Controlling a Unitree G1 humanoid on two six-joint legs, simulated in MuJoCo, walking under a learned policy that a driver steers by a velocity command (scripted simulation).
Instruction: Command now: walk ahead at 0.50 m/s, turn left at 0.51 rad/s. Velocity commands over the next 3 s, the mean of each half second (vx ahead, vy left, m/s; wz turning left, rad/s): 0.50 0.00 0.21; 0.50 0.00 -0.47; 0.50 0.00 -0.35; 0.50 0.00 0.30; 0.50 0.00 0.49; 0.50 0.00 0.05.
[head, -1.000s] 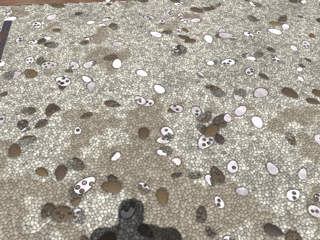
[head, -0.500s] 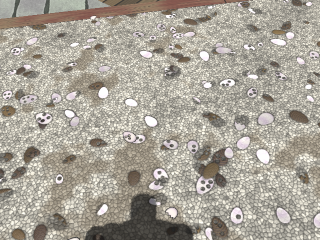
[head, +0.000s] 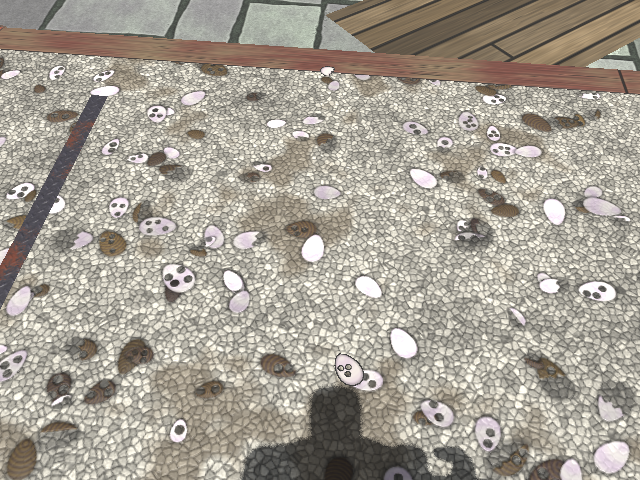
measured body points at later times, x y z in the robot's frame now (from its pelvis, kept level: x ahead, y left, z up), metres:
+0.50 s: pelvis +0.29 +0.01 +0.01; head +0.32 +0.01 +0.46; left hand +0.48 +0.26 -0.09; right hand +0.35 -0.28 -0.11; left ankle +0.12 +0.09 -0.72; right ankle +0.46 -0.09 -0.70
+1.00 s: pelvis +0.59 +0.02 +0.01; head +0.62 +0.01 +0.46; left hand +0.67 +0.30 -0.10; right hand +0.79 -0.26 -0.05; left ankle +0.74 +0.11 -0.72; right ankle +0.46 -0.08 -0.72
